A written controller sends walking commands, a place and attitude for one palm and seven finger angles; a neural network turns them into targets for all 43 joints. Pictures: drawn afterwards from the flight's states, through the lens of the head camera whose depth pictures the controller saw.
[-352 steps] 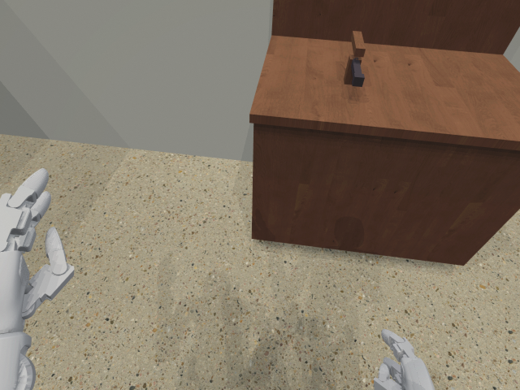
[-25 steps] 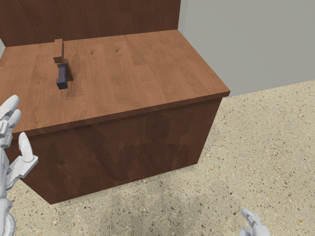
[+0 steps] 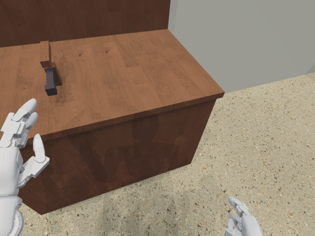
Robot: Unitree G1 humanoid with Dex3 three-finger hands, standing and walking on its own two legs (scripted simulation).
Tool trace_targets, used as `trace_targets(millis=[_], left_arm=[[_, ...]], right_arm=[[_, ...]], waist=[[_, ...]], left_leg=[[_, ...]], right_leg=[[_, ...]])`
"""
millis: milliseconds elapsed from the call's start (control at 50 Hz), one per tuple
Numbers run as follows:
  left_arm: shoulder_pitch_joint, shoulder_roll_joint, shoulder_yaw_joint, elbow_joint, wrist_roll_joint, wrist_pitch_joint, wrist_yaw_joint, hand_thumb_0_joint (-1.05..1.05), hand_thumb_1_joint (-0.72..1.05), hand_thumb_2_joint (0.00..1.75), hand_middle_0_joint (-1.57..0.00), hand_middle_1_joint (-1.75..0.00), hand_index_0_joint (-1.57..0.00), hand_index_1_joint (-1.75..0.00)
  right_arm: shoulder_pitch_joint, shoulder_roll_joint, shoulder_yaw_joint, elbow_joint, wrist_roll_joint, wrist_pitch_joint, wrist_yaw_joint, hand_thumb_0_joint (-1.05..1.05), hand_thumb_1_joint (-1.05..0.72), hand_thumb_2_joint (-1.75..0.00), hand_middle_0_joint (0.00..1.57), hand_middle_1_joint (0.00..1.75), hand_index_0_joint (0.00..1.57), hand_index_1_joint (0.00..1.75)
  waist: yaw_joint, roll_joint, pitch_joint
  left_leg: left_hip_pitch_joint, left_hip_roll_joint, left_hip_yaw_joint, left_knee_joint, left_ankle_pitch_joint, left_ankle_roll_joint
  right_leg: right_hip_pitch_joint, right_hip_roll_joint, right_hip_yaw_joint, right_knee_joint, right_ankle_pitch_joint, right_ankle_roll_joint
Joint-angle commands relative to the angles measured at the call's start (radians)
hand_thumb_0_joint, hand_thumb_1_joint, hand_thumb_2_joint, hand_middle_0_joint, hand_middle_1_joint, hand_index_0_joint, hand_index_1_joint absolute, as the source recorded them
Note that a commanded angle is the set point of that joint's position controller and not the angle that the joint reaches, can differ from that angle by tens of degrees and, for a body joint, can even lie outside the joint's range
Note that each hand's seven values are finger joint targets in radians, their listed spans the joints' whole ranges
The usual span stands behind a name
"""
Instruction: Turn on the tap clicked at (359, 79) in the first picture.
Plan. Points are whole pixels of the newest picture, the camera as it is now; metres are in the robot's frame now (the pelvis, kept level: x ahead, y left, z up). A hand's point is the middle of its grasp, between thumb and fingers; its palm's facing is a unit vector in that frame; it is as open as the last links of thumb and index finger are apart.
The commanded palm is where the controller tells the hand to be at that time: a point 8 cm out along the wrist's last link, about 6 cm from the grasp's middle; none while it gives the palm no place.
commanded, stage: shuffle to correct the standing spot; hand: left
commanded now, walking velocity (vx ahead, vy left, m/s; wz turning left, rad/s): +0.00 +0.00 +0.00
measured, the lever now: (51, 89) +0.52 +0.38 +0.05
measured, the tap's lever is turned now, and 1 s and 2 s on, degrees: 0 0 0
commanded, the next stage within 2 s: come to a stop and stand still in 1.52 s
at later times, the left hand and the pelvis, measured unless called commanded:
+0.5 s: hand (42, 132) +0.27 +0.26 +0.16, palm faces +0.47 -0.82 -0.33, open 7.4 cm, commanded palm +0.21 +0.29 +0.18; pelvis +0.06 +0.00 -0.02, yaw +2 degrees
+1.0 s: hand (53, 114) +0.32 +0.25 +0.16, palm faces +0.44 -0.80 -0.41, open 7.4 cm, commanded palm +0.27 +0.29 +0.18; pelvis +0.12 +0.00 -0.02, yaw +3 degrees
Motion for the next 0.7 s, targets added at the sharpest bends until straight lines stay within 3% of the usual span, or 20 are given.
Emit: trace_targets(millis=[0, 60, 120, 180, 280, 320, 340, 400, 460, 500, 520, 540, 560, 580, 600, 620, 640, 660, 680], left_arm=[[-0.164, 0.239, 0.235, -0.288, -0.006, -0.081, 0.057, 0.00, 0.90, 0.90, -0.20, -0.30, -0.20, -0.30], [-0.139, 0.218, 0.201, -0.356, -0.007, -0.085, 0.055, 0.00, 0.90, 0.90, -0.20, -0.30, -0.20, -0.30], [-0.065, 0.173, 0.154, -0.367, -0.008, -0.076, 0.056, 0.00, 0.90, 0.90, -0.20, -0.30, -0.20, -0.30], [-0.003, 0.147, 0.147, -0.294, -0.009, -0.057, 0.058, 0.00, 0.90, 0.90, -0.20, -0.30, -0.20, -0.30], [-0.076, 0.166, 0.169, -0.228, -0.013, -0.049, 0.063, 0.00, 0.90, 0.90, -0.20, -0.30, -0.20, -0.30], [-0.120, 0.164, 0.161, -0.221, -0.014, -0.048, 0.065, 0.00, 0.90, 0.90, -0.20, -0.30, -0.20, -0.30], [-0.155, 0.186, 0.174, -0.250, -0.014, -0.051, 0.066, 0.00, 0.90, 0.90, -0.20, -0.30, -0.20, -0.30], [-0.145, 0.174, 0.152, -0.263, -0.015, -0.052, 0.068, 0.00, 0.90, 0.90, -0.20, -0.30, -0.20, -0.30], [-0.122, 0.198, 0.159, -0.302, -0.016, -0.052, 0.078, 0.00, 0.90, 0.90, -0.20, -0.30, -0.20, -0.30], [-0.132, 0.200, 0.166, -0.320, -0.016, -0.057, 0.088, 0.00, 0.90, 0.90, -0.20, -0.30, -0.20, -0.30], [-0.116, 0.203, 0.175, -0.313, -0.017, -0.059, 0.091, 0.00, 0.90, 0.90, -0.20, -0.30, -0.20, -0.30], [-0.096, 0.226, 0.205, -0.304, -0.019, -0.056, 0.093, 0.00, 0.90, 0.90, -0.20, -0.30, -0.20, -0.30], [-0.077, 0.199, 0.193, -0.312, -0.028, -0.058, 0.086, 0.00, 0.90, 0.90, -0.20, -0.30, -0.20, -0.30], [-0.064, 0.209, 0.208, -0.322, -0.033, -0.061, 0.082, 0.00, 0.90, 0.90, -0.20, -0.30, -0.20, -0.30], [-0.076, 0.207, 0.200, -0.325, -0.033, -0.064, 0.077, 0.00, 0.90, 0.90, -0.20, -0.30, -0.20, -0.30], [-0.106, 0.213, 0.204, -0.342, -0.026, -0.064, 0.076, 0.00, 0.90, 0.90, -0.20, -0.30, -0.20, -0.30], [-0.141, 0.219, 0.204, -0.357, -0.031, -0.063, 0.073, 0.00, 0.90, 0.90, -0.20, -0.30, -0.20, -0.30], [-0.109, 0.203, 0.200, -0.315, -0.030, -0.053, 0.071, 0.00, 0.90, 0.90, -0.20, -0.30, -0.20, -0.30], [-0.073, 0.182, 0.186, -0.296, -0.029, -0.044, 0.068, 0.00, 0.90, 0.90, -0.20, -0.30, -0.20, -0.30]], right_arm=[[-0.125, -0.119, -0.047, -0.173, -0.010, -0.050, -0.020, 0.00, -0.90, -0.90, 0.20, 0.30, 0.20, 0.30], [-0.131, -0.127, -0.051, -0.172, -0.016, -0.063, -0.012, 0.00, -0.90, -0.90, 0.20, 0.30, 0.20, 0.30], [-0.115, -0.143, -0.072, -0.156, -0.018, -0.062, 0.004, 0.00, -0.90, -0.90, 0.20, 0.30, 0.20, 0.30], [-0.107, -0.144, -0.081, -0.147, -0.011, -0.041, 0.008, 0.00, -0.90, -0.90, 0.20, 0.30, 0.20, 0.30], [-0.114, -0.132, -0.075, -0.147, 0.005, -0.002, -0.008, 0.00, -0.90, -0.90, 0.20, 0.30, 0.20, 0.30], [-0.122, -0.125, -0.069, -0.153, 0.008, 0.006, -0.013, 0.00, -0.90, -0.90, 0.20, 0.30, 0.20, 0.30], [-0.127, -0.124, -0.068, -0.156, 0.009, 0.005, -0.017, 0.00, -0.90, -0.90, 0.20, 0.30, 0.20, 0.30], [-0.132, -0.116, -0.066, -0.161, 0.012, 0.005, -0.016, 0.00, -0.90, -0.90, 0.20, 0.30, 0.20, 0.30], [-0.149, -0.103, -0.063, -0.157, 0.015, 0.008, -0.011, 0.00, -0.90, -0.90, 0.20, 0.30, 0.20, 0.30], [-0.145, -0.104, -0.065, -0.149, 0.017, 0.014, -0.004, 0.00, -0.90, -0.90, 0.20, 0.30, 0.20, 0.30], [-0.146, -0.106, -0.066, -0.144, 0.016, 0.019, -0.003, 0.00, -0.90, -0.90, 0.20, 0.30, 0.20, 0.30], [-0.147, -0.114, -0.070, -0.141, 0.016, 0.025, -0.005, 0.00, -0.90, -0.90, 0.20, 0.30, 0.20, 0.30], [-0.129, -0.119, -0.073, -0.141, 0.020, 0.031, -0.006, 0.00, -0.90, -0.90, 0.20, 0.30, 0.20, 0.30], [-0.126, -0.124, -0.074, -0.151, 0.021, 0.035, -0.005, 0.00, -0.90, -0.90, 0.20, 0.30, 0.20, 0.30], [-0.120, -0.109, -0.075, -0.156, 0.009, 0.037, 0.002, 0.00, -0.90, -0.90, 0.20, 0.30, 0.20, 0.30], [-0.110, -0.101, -0.078, -0.155, -0.002, 0.034, 0.009, 0.00, -0.90, -0.90, 0.20, 0.30, 0.20, 0.30], [-0.119, -0.101, -0.079, -0.154, -0.007, 0.027, 0.011, 0.00, -0.90, -0.90, 0.20, 0.30, 0.20, 0.30], [-0.115, -0.115, -0.087, -0.149, -0.004, 0.029, 0.009, 0.00, -0.90, -0.90, 0.20, 0.30, 0.20, 0.30], [-0.113, -0.121, -0.092, -0.154, 0.005, 0.029, 0.010, 0.00, -0.90, -0.90, 0.20, 0.30, 0.20, 0.30]], waist=[[0.028, 0.173, -0.132], [0.026, 0.186, -0.207], [0.012, 0.165, -0.259], [0.003, 0.101, -0.213], [-0.009, 0.123, -0.099], [-0.008, 0.111, -0.084], [-0.008, 0.103, -0.089], [-0.002, 0.027, -0.132], [0.006, -0.073, -0.154], [0.007, -0.082, -0.140], [0.003, -0.057, -0.127], [-0.009, 0.018, -0.131], [-0.028, 0.117, -0.149], [-0.031, 0.263, -0.152], [-0.042, 0.349, -0.140], [-0.046, 0.320, -0.127], [-0.046, 0.236, -0.108], [-0.040, 0.163, -0.094], [-0.029, 0.131, -0.074]], left_leg=[[0.055, 0.099, -0.151, -0.222, -0.185, -0.025], [0.135, 0.083, -0.117, -0.143, 0.032, -0.027], [0.182, 0.084, -0.115, -0.077, 0.062, -0.008], [0.137, 0.100, -0.146, -0.060, -0.029, 0.008], [0.070, 0.134, -0.211, -0.083, -0.180, 0.035], [0.039, 0.131, -0.203, -0.070, -0.221, 0.045], [0.044, 0.121, -0.191, -0.051, -0.178, 0.043], [0.011, 0.072, -0.116, 0.085, -0.066, 0.035], [-0.078, 0.004, -0.002, 0.278, -0.001, 0.004], [-0.112, -0.001, 0.020, 0.276, -0.041, -0.006], [-0.063, 0.004, 0.012, 0.232, -0.015, -0.001], [0.044, 0.011, -0.003, 0.159, 0.078, 0.009], [0.180, 0.041, -0.077, 0.075, 0.207, 0.040], [0.345, 0.135, -0.243, 0.017, 0.402, 0.087], [0.473, 0.227, -0.396, -0.053, 0.562, 0.141], [0.514, 0.266, -0.445, -0.064, 0.569, 0.164], [0.501, 0.283, -0.454, -0.073, 0.541, 0.167], [0.449, 0.280, -0.400, -0.082, 0.479, 0.175], [0.394, 0.264, -0.337, -0.090, 0.432, 0.173]], right_leg=[[0.046, 0.000, -0.024, -0.053, -0.006, -0.024], [0.074, -0.014, -0.037, -0.044, 0.103, -0.028], [0.058, -0.016, -0.052, -0.003, 0.108, -0.039], [0.017, -0.018, -0.055, 0.027, 0.059, -0.042], [-0.073, -0.008, -0.070, 0.102, -0.028, -0.044], [-0.062, -0.015, -0.058, 0.092, -0.032, -0.051], [-0.049, -0.022, -0.050, 0.092, 0.001, -0.055], [0.036, -0.078, 0.042, 0.054, 0.085, -0.092], [0.155, -0.199, 0.197, 0.010, 0.250, -0.160], [0.197, -0.241, 0.207, 0.029, 0.330, -0.180], [0.160, -0.225, 0.171, 0.059, 0.341, -0.166], [0.087, -0.184, 0.111, 0.125, 0.348, -0.133], [-0.019, -0.107, 0.005, 0.260, 0.317, -0.080], [-0.222, -0.006, -0.096, 0.438, 0.163, -0.019], [-0.427, 0.040, -0.092, 0.595, -0.227, -0.007], [-0.505, 0.033, -0.064, 0.677, -0.327, -0.025], [-0.536, 0.017, -0.057, 0.709, -0.333, -0.028], [-0.527, -0.011, -0.052, 0.671, -0.311, -0.026], [-0.494, -0.030, -0.065, 0.580, -0.266, -0.024]])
